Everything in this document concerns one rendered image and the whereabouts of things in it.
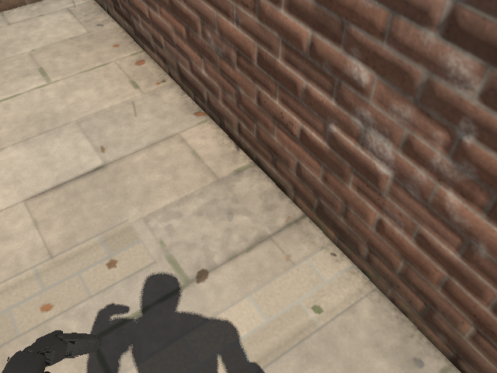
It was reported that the left robot hand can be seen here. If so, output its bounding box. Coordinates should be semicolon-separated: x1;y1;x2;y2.
2;330;102;373

